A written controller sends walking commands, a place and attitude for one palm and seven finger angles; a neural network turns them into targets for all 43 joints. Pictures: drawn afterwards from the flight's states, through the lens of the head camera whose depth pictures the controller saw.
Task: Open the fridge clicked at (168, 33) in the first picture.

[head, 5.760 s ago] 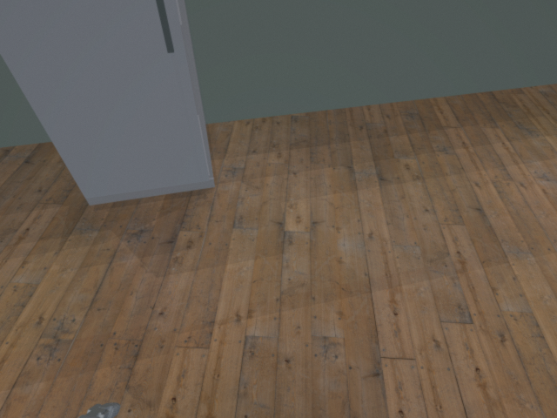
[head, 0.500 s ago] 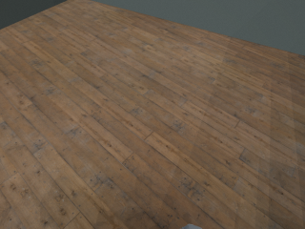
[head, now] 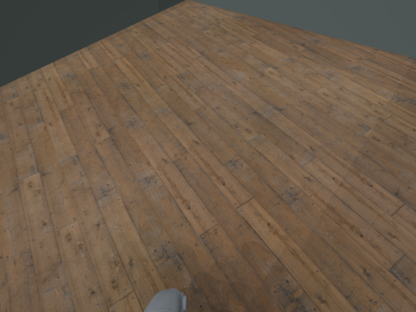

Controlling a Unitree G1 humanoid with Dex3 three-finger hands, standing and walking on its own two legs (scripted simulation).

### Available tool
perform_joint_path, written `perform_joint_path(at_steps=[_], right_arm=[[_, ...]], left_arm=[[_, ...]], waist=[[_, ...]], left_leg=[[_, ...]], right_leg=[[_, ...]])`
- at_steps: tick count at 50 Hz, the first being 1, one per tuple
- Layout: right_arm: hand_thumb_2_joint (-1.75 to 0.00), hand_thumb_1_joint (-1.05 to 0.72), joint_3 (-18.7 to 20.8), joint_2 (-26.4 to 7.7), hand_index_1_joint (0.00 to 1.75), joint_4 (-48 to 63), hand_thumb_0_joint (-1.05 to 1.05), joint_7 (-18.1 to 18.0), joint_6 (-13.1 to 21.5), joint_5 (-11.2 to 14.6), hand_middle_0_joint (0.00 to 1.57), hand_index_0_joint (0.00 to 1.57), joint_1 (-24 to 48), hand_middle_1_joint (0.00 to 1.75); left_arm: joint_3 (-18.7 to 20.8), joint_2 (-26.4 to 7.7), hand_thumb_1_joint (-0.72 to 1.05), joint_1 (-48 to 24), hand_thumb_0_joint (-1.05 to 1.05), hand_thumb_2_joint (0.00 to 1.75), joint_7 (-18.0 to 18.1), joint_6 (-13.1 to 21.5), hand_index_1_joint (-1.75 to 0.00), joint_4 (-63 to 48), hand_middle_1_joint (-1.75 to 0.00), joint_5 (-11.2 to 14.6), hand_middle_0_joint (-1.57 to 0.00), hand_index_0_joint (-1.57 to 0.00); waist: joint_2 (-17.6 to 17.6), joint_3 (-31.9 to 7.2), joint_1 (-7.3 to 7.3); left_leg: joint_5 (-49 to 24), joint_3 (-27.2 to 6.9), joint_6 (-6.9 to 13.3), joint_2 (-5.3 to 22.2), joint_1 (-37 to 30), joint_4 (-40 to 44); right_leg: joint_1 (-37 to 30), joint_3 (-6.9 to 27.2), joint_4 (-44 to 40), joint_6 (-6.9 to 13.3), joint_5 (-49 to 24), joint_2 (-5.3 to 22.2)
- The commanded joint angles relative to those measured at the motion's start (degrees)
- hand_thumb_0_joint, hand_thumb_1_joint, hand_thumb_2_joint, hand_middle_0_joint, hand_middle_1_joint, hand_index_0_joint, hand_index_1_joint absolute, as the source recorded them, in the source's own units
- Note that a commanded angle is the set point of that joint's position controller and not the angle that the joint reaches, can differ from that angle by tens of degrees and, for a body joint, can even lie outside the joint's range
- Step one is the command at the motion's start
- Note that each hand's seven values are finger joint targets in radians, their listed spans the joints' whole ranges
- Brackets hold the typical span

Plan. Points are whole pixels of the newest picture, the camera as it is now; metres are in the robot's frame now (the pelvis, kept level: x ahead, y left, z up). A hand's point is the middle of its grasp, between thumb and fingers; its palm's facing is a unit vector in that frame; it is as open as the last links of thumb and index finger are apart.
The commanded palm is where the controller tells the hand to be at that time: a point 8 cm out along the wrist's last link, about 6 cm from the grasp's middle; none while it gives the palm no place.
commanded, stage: walk to a spot facing it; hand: right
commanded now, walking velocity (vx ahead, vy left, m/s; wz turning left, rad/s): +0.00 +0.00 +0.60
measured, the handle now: out of the picture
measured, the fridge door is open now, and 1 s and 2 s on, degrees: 0 0 0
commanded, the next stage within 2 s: turn to face it in 0.16 s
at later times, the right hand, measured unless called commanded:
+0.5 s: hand (257, 269) +0.24 -0.09 -0.16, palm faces -0.21 +0.96 -0.20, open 7.4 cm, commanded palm none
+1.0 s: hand out of the picture +0.14 -0.22 -0.17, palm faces +0.16 +0.95 -0.26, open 7.4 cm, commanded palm none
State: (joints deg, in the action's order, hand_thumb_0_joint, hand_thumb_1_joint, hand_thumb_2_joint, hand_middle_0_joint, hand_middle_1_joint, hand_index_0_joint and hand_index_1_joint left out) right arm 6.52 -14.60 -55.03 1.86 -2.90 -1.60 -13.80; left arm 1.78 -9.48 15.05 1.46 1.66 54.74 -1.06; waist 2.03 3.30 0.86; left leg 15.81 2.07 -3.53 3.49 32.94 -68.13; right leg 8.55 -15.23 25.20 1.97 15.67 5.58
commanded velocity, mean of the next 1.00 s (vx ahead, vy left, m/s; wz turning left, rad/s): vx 0.00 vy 0.00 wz -0.32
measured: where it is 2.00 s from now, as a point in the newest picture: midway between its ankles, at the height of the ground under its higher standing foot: outside the picture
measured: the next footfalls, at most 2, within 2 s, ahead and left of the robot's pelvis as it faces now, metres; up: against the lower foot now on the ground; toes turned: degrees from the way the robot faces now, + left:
left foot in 0.26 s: +0.12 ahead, +0.14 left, +0.00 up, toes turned +17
right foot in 0.68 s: +0.16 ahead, -0.07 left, +0.00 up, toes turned -7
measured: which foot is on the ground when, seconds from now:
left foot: up 0.00-0.24, down 0.26-0.68, up 0.70-1.00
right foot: down 0.00-0.26, up 0.28-0.66, down 0.68-1.00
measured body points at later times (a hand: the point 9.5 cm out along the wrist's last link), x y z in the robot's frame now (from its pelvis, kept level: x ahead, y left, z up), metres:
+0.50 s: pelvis +0.09 +0.05 -0.01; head +0.10 +0.07 +0.44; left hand +0.05 +0.28 -0.17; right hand +0.26 -0.14 -0.14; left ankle +0.08 +0.13 -0.75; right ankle +0.10 -0.10 -0.69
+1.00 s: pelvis +0.09 +0.02 +0.00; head +0.13 -0.01 +0.45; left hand +0.17 +0.26 -0.14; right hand +0.13 -0.27 -0.15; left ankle +0.07 +0.20 -0.66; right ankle +0.12 -0.06 -0.75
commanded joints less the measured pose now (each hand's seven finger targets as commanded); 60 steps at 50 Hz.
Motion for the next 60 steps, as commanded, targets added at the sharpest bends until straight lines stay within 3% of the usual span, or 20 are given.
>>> perform_joint_path(at_steps=[1, 7, 9, 11, 12, 13, 14, 16, 20, 27, 31, 32, 33, 34, 35, 36, 38, 42, 55, 60], right_arm=[[-0.9, -0.9, -0.73, 1.09, 0.3, 4.7, 0.0, 0.01, 0.07, 0.01, 0.2, 0.2, 2.81, 0.3], [-0.9, -0.9, -1.47, 0.87, 0.3, 7.72, 0.0, -0.2, 0.68, 0.08, 0.2, 0.2, 10.2, 0.3], [-0.9, -0.9, -1.44, 0.4, 0.3, 7.99, 0.0, -0.39, 1.3, 0.02, 0.2, 0.2, 9.04, 0.3], [-0.9, -0.9, -0.84, -2.57, 0.3, 6.27, 0.0, -0.8, 2.63, -0.07, 0.2, 0.2, 1.4, 0.3], [-0.9, -0.9, 0.17, -8.26, 0.3, 4.55, 0.0, -1.5, 3.6, -0.47, 0.2, 0.2, -4.95, 0.3], [-0.9, -0.9, 1.43, -14.11, 0.3, 3.02, 0.0, -2.37, 3.94, 0.25, 0.2, 0.2, -9.74, 0.3], [-0.9, -0.9, 0.95, -13.36, 0.3, 2.52, 0.0, -3.25, 3.52, 1.29, 0.2, 0.2, -9.16, 0.3], [-0.9, -0.9, -0.54, -8.38, 0.3, 4.36, 0.0, -3.88, 3.3, 0.95, 0.2, 0.2, -0.73, 0.3], [-0.9, -0.9, -3.47, -3.04, 0.3, 4.52, 0.0, -3.91, 4.51, 0.64, 0.2, 0.2, 7.14, 0.3], [-0.9, -0.9, -2.31, -4.37, 0.3, 2.43, 0.0, -3.97, 3.55, 0.23, 0.2, 0.2, 3.81, 0.3], [-0.9, -0.9, -1.39, -5.11, 0.3, 2.72, 0.0, -4.14, 2.99, 0.33, 0.2, 0.2, 3.96, 0.3], [-0.9, -0.9, -1.24, -4.42, 0.3, 3.01, 0.0, -4.08, 2.76, 0.46, 0.2, 0.2, 4.23, 0.3], [-0.9, -0.9, -1.21, -3.37, 0.3, 3.6, 0.0, -3.98, 2.31, 0.84, 0.2, 0.2, 3.88, 0.3], [-0.9, -0.9, -1.58, 0.05, 0.3, 5.19, 0.0, -3.74, 1.96, 1.39, 0.2, 0.2, 2.62, 0.3], [-0.9, -0.9, -2.09, 0.06, 0.3, 7.22, 0.0, -3.82, 1.68, 0.96, 0.2, 0.2, 6.18, 0.3], [-0.9, -0.9, -1.72, -0.63, 0.3, 6.71, 0.0, -3.84, 1.31, 0.45, 0.2, 0.2, 7.6, 0.3], [-0.9, -0.9, -1.11, -1.08, 0.3, 6.04, 0.0, -3.14, 1.44, 0.26, 0.2, 0.2, 8.04, 0.3], [-0.9, -0.9, -0.88, -1.75, 0.3, 4.15, 0.0, -2.72, 1.49, 0.51, 0.2, 0.2, 4.52, 0.3], [-0.9, -0.9, -1.4, -3.22, 0.3, 7.39, 0.0, -3.26, 1.02, 0.99, 0.2, 0.2, 7.66, 0.3], [-0.9, -0.9, -1.04, -3.81, 0.3, 6.26, 0.0, -3.61, 1.57, 1.49, 0.2, 0.2, -1.2, 0.3]], left_arm=[[2.3, -8.44, 0.9, 4.46, 0.0, 0.9, 0.54, 0.96, -0.3, -1.63, -0.3, -0.11, -0.2, -0.2], [3.63, -10.23, 0.9, 6.71, 0.0, 0.9, -0.15, -0.36, -0.3, 0.04, -0.3, -0.62, -0.2, -0.2], [4.02, -11.29, 0.9, 6.25, 0.0, 0.9, -0.28, -0.56, -0.3, -0.03, -0.3, -0.55, -0.2, -0.2], [4.24, -12.28, 0.9, 5.64, 0.0, 0.9, -0.68, -0.72, -0.3, -0.97, -0.3, -0.01, -0.2, -0.2], [3.89, -10.72, 0.9, 6.24, 0.0, 0.9, -1.33, -1.05, -0.3, -2.24, -0.3, 0.67, -0.2, -0.2], [2.61, -6.42, 0.9, 3.87, 0.0, 0.9, -1.39, -1.27, -0.3, -4.99, -0.3, 0.69, -0.2, -0.2], [2.36, -7.11, 0.9, 2.06, 0.0, 0.9, -0.22, -2.04, -0.3, -4.95, -0.3, 1.12, -0.2, -0.2], [1.79, -5.09, 0.9, 2.04, 0.0, 0.9, -0.36, -2.74, -0.3, -2.98, -0.3, 0.7, -0.2, -0.2], [0.96, -3.38, 0.9, 8.25, 0.0, 0.9, -0.34, -3.99, -0.3, 2.24, -0.3, 0.17, -0.2, -0.2], [1.38, -3.81, 0.9, 1.17, 0.0, 0.9, -1.23, -3.62, -0.3, 0.12, -0.3, 0.47, -0.2, -0.2], [1.87, -3.75, 0.9, 1.17, 0.0, 0.9, -1.64, -3.46, -0.3, -0.7, -0.3, 0.23, -0.2, -0.2], [2.14, -4.46, 0.9, 2.89, 0.0, 0.9, -1.75, -3.35, -0.3, -0.69, -0.3, 0.1, -0.2, -0.2], [2.72, -6.69, 0.9, 5.77, 0.0, 0.9, -1.91, -2.98, -0.3, -0.55, -0.3, -0.07, -0.2, -0.2], [3.89, -12.12, 0.9, 7.85, 0.0, 0.9, -1.73, -2.39, -0.3, -1.09, -0.3, -0.54, -0.2, -0.2], [4.41, -14.46, 0.9, 9.14, 0.0, 0.9, -1.34, -2.63, -0.3, -0.9, -0.3, -0.69, -0.2, -0.2], [4.28, -13.42, 0.9, 7.89, 0.0, 0.9, -0.75, -2.49, -0.3, -0.62, -0.3, -0.73, -0.2, -0.2], [3.73, -11.44, 0.9, 3.45, 0.0, 0.9, -0.32, -2.07, -0.3, -2.6, -0.3, -0.54, -0.2, -0.2], [3.77, -11.8, 0.9, 0.82, 0.0, 0.9, -0.2, -1.34, -0.3, -3.97, -0.3, -0.01, -0.2, -0.2], [5.28, -14.98, 0.9, 0.55, 0.0, 0.9, -1.29, -2.97, -0.3, -4.65, -0.3, -0.41, -0.2, -0.2], [5.96, -14.98, 0.9, -4.72, 0.0, 0.9, -1.81, -3.92, -0.3, -7.13, -0.3, -0.39, -0.2, -0.2]], waist=[[-9.59, -1.08, -1.41], [-11.87, -0.61, -4.15], [-12.44, -2.4, -3.16], [-9.21, -7.11, 1.26], [2.65, -11.97, 4.12], [15.36, -16.04, 5.4], [9.72, -17.55, 4.81], [6.48, -11.77, 1.65], [2.61, -5.53, -4.33], [6.98, -1.96, -0.34], [5.75, -1.99, -1.11], [2.39, -2.82, -2.04], [-5.06, -4.38, -3.46], [-21.09, -5.35, -3.92], [-21.62, -4.87, -5.36], [-16.74, -5.1, -4.85], [-11.57, -4.42, -3.29], [-6.9, -8.83, -2.03], [-11.69, -6.35, -3.77], [-11.61, -7.64, 0.25]], left_leg=[[-1.4, 0.77, -0.64, 1.72, 4.69, 4.73], [2.99, 4.93, 1.02, 0.1, -2.21, 22.03], [3.78, 5.82, 2.39, -1.47, -6.01, 26.92], [-4.15, 5.89, 4.04, -2.81, -19.76, 38.06], [-22.12, -5.01, 7.56, 5.48, -35.95, 41.1], [-54.81, -26.42, 15.68, 20.75, -44.35, 40.8], [-55.59, -20.77, 18.53, 21.85, -42.02, 41.35], [-37.95, -15.3, 15.98, 16.65, -32.52, 44.4], [-33.01, -1.37, 11.29, 10.92, -18.18, 47.58], [-28.09, -0.08, 13.08, 14.54, -22.83, 47.11], [-23.09, 2.29, 10.51, 15.55, -21.15, 42.59], [-18.87, 4.14, 8.59, 14.6, -19.44, 39.23], [-10.65, 6.5, 5.49, 11.77, -15.41, 31.97], [9.6, 9.34, 0.63, 3.98, -5.52, 19.97], [23.38, 4.63, -0.1, 0.94, -2.4, 7.75], [18.69, -0.18, 0.69, 2.1, -1.23, 2.4], [10.53, -2.17, 0.26, 2.42, 1.81, -1.13], [4.36, -2.31, -1.3, 2.0, 0.77, 0.63], [9.51, -2.9, -1.73, -0.77, -6.1, 18.23], [2.69, -1.08, 0.42, -3.39, -24.94, 38.8]], right_leg=[[-6.08, 5.21, -6.8, 3.23, -32.39, 15.17], [-7.66, 1.49, -1.99, 3.5, -34.87, 16.6], [-8.94, 0.17, 2.11, 2.66, -41.08, 17.25], [-5.29, -2.5, 15.73, -0.91, -43.25, 16.08], [9.1, -3.83, 30.29, -4.17, -25.78, 12.83], [25.29, -0.15, 46.93, -7.81, 20.3, 1.21], [24.39, 11.03, 49.43, -6.22, 22.58, 2.28], [23.95, 13.18, 49.82, -5.58, 15.1, 3.22], [15.03, 13.97, 38.52, -5.68, 6.59, 2.16], [16.23, 10.22, 24.51, -5.95, 8.73, 0.02], [10.9, 8.19, 14.71, -5.28, 2.94, -0.38], [7.34, 8.68, 9.9, -4.77, -1.56, -0.33], [2.72, 14.09, 3.01, -2.91, -10.76, 2.59], [-1.04, 32.78, -3.5, 3.8, -27.67, 15.25], [0.5, 39.1, -7.52, 9.84, -32.46, 21.02], [1.34, 36.93, -8.2, 9.42, -24.78, 18.3], [1.78, 33.11, -7.68, 6.58, -19.24, 13.57], [-3.18, 26.71, -6.54, 5.28, -23.02, 8.83], [1.77, 37.64, -7.88, 7.67, -9.54, 6.74], [13.93, 38.21, -5.6, 4.14, -2.86, 2.15]])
